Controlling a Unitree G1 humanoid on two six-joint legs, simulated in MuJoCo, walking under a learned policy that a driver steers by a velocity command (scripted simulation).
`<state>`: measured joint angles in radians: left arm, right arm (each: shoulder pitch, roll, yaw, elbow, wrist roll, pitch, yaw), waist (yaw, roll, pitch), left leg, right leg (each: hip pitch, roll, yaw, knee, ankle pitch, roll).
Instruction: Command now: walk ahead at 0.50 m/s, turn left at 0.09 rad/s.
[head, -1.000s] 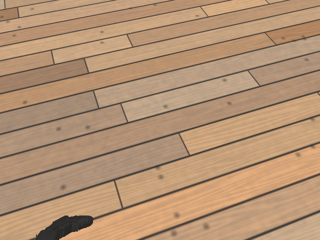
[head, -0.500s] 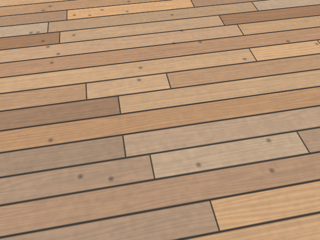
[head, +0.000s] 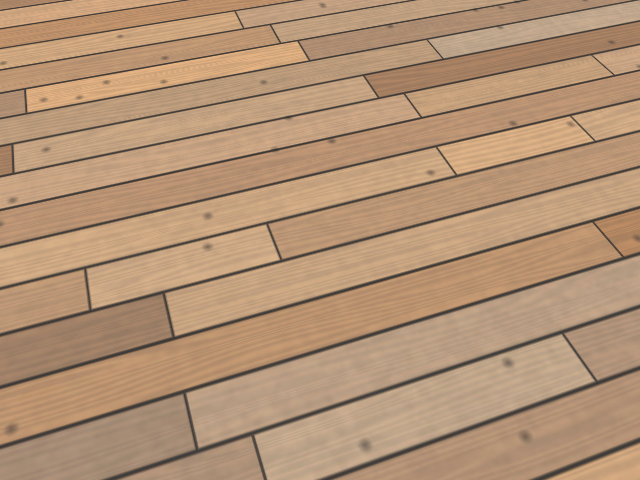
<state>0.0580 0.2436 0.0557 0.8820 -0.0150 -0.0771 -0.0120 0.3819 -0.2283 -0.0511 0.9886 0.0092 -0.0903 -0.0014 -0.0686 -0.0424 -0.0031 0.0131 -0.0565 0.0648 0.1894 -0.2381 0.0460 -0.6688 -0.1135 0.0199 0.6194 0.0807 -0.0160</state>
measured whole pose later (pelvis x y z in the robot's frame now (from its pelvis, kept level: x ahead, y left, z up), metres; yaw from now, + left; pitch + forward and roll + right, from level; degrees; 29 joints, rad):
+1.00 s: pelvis +0.52 +0.10 +0.00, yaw +31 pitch +2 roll -1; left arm 0.01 0.29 0.08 0.78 0.01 -0.10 0.01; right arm 0.33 -0.25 -0.08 0.79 0.01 -0.05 -0.01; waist -0.05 -0.04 0.03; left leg -0.16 -0.10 -0.10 0.34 -0.21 0.09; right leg -0.67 -0.09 0.09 0.73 -0.04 0.05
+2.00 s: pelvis +0.68 +0.15 -0.02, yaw +37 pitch +2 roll +1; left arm 0.17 0.31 0.08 0.75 0.00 0.04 -0.03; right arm 0.12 -0.30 -0.08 0.70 -0.01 0.03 -0.05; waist 0.01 0.04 0.04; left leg -0.37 0.09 0.08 0.84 -0.51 -0.06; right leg -0.34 0.02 -0.07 0.65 -0.34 -0.07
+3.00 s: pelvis +0.69 +0.15 -0.01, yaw +10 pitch +0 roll +0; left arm 0.17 0.23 0.03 0.65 0.02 0.03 0.00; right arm 0.20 -0.28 -0.04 0.76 -0.02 -0.01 -0.01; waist -0.03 0.04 0.03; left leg -0.23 0.07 0.00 0.50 -0.26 -0.06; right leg -0.22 0.03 0.03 0.52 -0.30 -0.02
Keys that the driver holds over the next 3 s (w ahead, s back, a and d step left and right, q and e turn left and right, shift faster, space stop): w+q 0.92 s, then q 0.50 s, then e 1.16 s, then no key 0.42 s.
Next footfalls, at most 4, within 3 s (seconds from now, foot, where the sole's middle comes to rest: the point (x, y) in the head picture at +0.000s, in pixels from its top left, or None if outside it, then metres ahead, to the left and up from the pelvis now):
0.12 right None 0.27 -0.15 -0.78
0.68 left None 0.50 0.16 -0.78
1.16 right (247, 342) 0.83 0.14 -0.78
1.58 left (176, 438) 0.60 0.28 -0.78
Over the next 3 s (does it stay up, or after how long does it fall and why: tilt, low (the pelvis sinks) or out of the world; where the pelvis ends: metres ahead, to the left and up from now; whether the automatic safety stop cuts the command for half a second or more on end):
stays up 0.69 0.15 -0.01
